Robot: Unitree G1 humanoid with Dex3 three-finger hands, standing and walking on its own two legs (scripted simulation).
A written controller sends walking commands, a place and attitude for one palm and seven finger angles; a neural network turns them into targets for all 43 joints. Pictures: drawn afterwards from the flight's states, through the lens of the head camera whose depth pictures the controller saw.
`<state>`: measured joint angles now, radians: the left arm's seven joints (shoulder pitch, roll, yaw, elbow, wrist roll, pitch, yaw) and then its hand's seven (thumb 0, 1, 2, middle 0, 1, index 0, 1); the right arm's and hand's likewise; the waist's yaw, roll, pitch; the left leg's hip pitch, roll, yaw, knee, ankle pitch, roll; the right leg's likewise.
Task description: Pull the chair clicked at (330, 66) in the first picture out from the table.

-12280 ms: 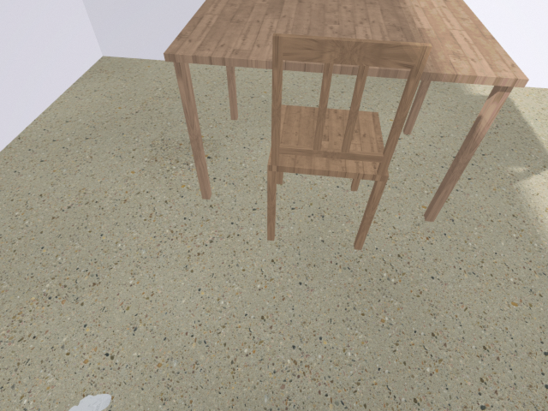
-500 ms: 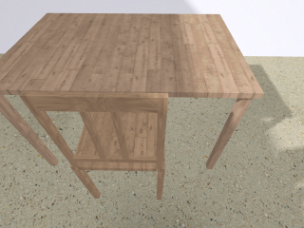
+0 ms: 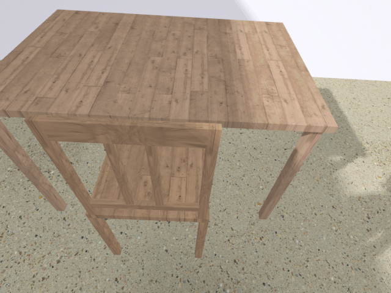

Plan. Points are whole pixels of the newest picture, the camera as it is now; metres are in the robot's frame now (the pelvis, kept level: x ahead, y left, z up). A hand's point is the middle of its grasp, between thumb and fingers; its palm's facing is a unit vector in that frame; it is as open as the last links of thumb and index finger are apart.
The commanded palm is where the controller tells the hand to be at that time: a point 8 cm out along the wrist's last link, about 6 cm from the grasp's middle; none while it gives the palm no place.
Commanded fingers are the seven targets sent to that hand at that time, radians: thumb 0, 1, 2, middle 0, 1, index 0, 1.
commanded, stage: look again from close up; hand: left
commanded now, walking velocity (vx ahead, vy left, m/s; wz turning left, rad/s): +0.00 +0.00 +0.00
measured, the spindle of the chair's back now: (121, 176) +0.41 +0.23 -0.08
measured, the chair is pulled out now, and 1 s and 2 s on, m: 0.00 0.00 0.00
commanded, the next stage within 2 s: raise the hand toward the chair's back in 0.12 s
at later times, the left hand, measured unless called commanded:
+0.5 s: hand (122, 247) +0.21 +0.16 -0.01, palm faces +0.14 -0.99 -0.02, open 8.1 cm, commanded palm +0.11 +0.21 -0.06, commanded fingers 0.00 0.55 0.75 -0.17 -0.25 -0.17 -0.25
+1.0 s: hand (133, 266) +0.19 +0.14 -0.07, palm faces -0.05 -1.00 -0.02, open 12.4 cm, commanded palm +0.13 +0.21 -0.05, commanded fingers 0.00 -0.03 0.50 -0.11 -0.15 -0.11 -0.15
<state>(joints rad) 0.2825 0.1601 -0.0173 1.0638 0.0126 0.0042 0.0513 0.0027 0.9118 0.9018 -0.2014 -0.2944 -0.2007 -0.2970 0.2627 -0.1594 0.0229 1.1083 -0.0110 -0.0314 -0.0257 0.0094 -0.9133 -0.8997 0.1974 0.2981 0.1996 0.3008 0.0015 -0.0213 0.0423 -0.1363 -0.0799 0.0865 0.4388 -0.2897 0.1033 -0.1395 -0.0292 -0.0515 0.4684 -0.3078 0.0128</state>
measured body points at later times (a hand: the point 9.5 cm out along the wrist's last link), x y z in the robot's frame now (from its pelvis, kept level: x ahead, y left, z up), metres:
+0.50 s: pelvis -0.04 -0.02 -0.04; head +0.00 -0.02 +0.41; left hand +0.19 +0.21 -0.01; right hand +0.10 -0.28 -0.13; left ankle -0.03 +0.05 -0.74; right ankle +0.00 -0.10 -0.74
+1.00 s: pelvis -0.03 -0.07 -0.10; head +0.08 -0.06 +0.33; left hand +0.19 +0.20 -0.07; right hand +0.19 -0.26 -0.20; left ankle -0.03 +0.05 -0.74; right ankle +0.00 -0.10 -0.74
